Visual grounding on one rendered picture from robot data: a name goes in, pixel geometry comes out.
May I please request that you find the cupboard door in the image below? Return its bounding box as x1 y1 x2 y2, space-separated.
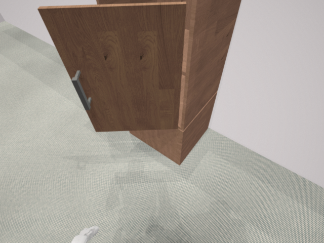
38 2 186 132

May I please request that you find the robot left hand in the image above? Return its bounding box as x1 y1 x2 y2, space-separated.
71 226 99 243

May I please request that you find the handle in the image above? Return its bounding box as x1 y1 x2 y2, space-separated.
71 70 92 110

